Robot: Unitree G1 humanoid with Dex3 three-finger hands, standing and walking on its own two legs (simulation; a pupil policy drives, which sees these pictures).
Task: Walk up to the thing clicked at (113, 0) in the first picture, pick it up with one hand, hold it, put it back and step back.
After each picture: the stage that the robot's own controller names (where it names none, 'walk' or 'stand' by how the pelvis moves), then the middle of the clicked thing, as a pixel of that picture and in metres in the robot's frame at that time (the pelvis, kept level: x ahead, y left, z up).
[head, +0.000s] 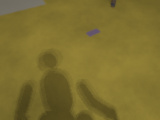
stand; (113, 3) +2.20 -0.52 -0.72
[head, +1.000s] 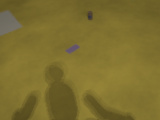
walk; (90, 15) +2.10 -0.04 -0.69
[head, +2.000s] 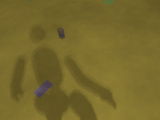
walk; (61, 33) +1.45 +0.27 -0.71
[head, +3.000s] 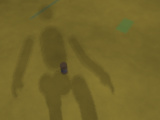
walk; (63, 68) +0.94 +0.21 -0.71
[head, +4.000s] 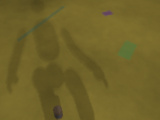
walk; (58, 112) +0.52 +0.17 -0.69
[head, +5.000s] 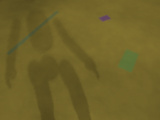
stand; out of the picture +0.30 +0.16 -0.70
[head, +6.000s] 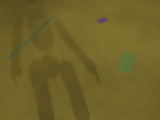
stand; out of the picture +0.28 +0.18 -0.72
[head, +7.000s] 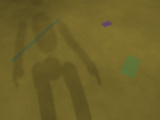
stand; out of the picture +0.28 +0.17 -0.73
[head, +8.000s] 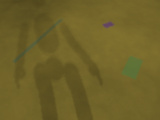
stand; out of the picture +0.27 +0.17 -0.73
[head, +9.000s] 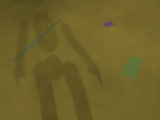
stand; out of the picture +0.26 +0.16 -0.73
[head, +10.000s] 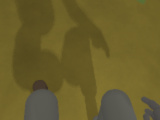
go down; (40, 88) +0.35 +0.18 -0.41
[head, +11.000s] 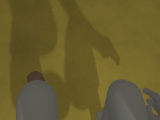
go down; (36, 81) +0.36 +0.19 -0.31
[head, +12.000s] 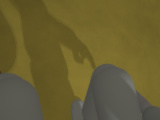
close in; out of the picture +0.34 +0.22 -0.22
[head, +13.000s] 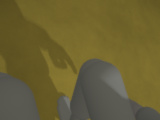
close; out of the picture +0.35 +0.23 -0.22
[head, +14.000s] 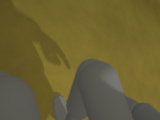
close; out of the picture +0.35 +0.23 -0.22
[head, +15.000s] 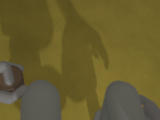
lift; (11, 84) +0.30 +0.24 -0.07
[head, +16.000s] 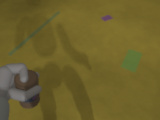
hold; (28, 89) +0.32 +0.18 +0.04
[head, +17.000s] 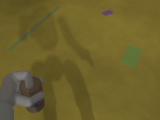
hold; (33, 95) +0.31 +0.17 -0.01
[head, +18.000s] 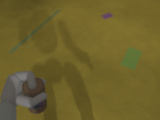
hold; (35, 96) +0.31 +0.17 +0.00
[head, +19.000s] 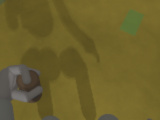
crouch; (30, 87) +0.34 +0.17 -0.06
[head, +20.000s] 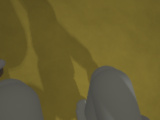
lower; out of the picture +0.39 +0.23 -0.17
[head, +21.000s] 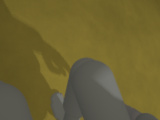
lower; out of the picture +0.39 +0.26 -0.22
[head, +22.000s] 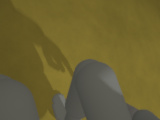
lower; out of the picture +0.39 +0.26 -0.23
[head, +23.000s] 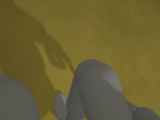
lower; out of the picture +0.38 +0.25 -0.23
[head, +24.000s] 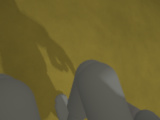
lower; out of the picture +0.37 +0.24 -0.23
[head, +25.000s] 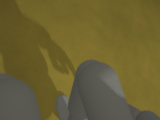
withdraw; out of the picture +0.35 +0.21 -0.23
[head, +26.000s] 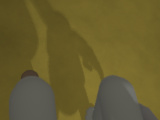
stand; (29, 80) +0.35 +0.18 -0.28
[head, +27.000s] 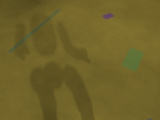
stand; out of the picture +0.27 +0.13 -0.65
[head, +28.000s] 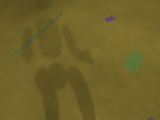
stand; out of the picture +0.30 +0.14 -0.67
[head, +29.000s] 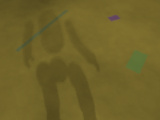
stand; out of the picture +0.29 +0.14 -0.68
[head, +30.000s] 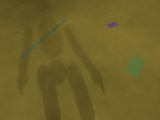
walk; out of the picture +0.32 +0.13 -0.72
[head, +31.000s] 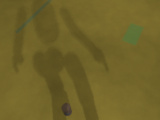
walk; (66, 109) +0.43 +0.15 -0.70
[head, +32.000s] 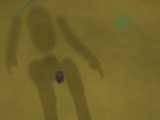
walk; (59, 77) +0.73 +0.15 -0.70
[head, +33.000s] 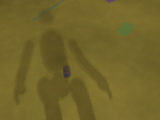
stand; (66, 71) +0.93 +0.15 -0.71
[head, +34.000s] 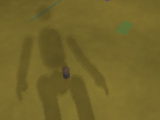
stand; (66, 72) +0.91 +0.15 -0.73
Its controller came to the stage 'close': yes
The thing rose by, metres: 0.70
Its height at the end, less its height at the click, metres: +0.00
